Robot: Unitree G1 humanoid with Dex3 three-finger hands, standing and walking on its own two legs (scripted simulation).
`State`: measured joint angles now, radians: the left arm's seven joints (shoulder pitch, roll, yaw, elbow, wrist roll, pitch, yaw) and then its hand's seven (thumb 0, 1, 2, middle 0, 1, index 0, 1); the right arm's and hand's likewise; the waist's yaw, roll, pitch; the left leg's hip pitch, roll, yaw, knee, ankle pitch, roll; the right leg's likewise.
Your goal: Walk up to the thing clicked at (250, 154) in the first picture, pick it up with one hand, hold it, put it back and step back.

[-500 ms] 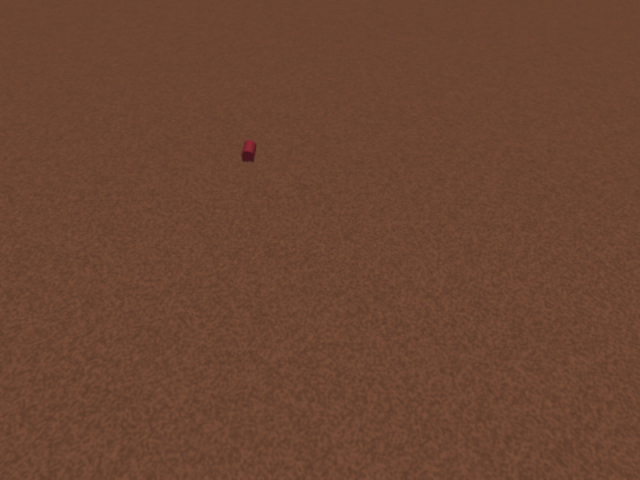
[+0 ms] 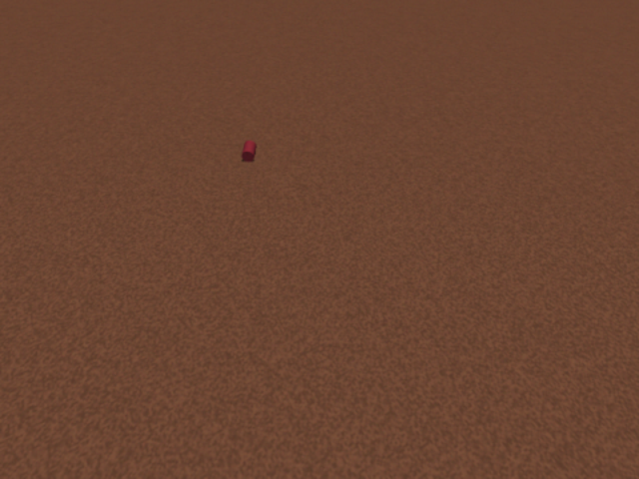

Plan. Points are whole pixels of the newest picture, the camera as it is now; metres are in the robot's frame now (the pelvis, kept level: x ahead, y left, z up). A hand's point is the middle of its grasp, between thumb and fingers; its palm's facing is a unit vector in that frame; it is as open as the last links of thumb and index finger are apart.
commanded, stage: stand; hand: left
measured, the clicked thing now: (249, 151) +1.83 +0.38 -0.75
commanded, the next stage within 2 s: walk up in 0.62 s
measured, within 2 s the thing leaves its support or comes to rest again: neither
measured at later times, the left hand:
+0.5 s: hand out of the picture +0.08 +0.25 -0.16, palm faces -0.02 -0.94 -0.34, open 7.4 cm
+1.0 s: hand out of the picture +0.10 +0.41 -0.18, palm faces +0.37 -0.86 -0.35, open 7.4 cm
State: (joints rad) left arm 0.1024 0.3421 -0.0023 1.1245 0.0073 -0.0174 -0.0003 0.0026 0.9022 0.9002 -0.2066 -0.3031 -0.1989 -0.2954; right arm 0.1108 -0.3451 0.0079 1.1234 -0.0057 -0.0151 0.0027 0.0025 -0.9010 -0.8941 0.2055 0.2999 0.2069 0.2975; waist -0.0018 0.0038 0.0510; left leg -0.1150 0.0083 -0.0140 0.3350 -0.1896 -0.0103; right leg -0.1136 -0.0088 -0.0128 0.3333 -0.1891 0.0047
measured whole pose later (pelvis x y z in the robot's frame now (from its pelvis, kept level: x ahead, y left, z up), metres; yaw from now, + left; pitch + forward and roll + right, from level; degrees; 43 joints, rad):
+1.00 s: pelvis +0.09 +0.08 -0.04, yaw +18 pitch -4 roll +1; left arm 0.13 0.53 0.14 0.96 0.06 0.03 -0.10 0.01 0.90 0.90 -0.21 -0.30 -0.20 -0.30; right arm 0.24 -0.50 -0.11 0.98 -0.01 -0.04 0.07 0.00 -0.90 -0.89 0.20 0.30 0.21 0.30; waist 0.02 -0.14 -0.03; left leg -0.39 0.07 0.15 0.74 -0.28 0.02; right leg -0.06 -0.21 -0.18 0.81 -0.55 -0.04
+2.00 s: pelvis +0.69 +0.17 -0.05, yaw +54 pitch -3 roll +4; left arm 0.32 0.42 0.05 0.80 0.04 0.06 -0.09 0.01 0.90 0.90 -0.20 -0.30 -0.20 -0.29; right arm 0.23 -0.41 -0.03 0.80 0.03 -0.08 -0.09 0.00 -0.90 -0.89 0.21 0.30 0.21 0.30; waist 0.05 -0.12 0.16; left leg -0.43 -0.01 0.15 0.74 -0.26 0.07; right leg -0.48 -0.02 0.02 1.47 -0.45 0.06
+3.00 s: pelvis +1.25 +0.14 -0.06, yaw +78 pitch -1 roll +1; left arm 0.20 0.53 0.12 0.67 0.04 0.09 -0.11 0.00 0.90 0.90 -0.21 -0.30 -0.20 -0.30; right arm 0.39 -0.50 -0.03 0.85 -0.04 -0.09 -0.09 0.00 -0.89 -0.89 0.22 0.30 0.22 0.30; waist -0.03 -0.13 0.07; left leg -0.49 0.17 -0.12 0.85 -0.37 0.01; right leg -0.52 -0.14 0.10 0.94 -0.40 0.01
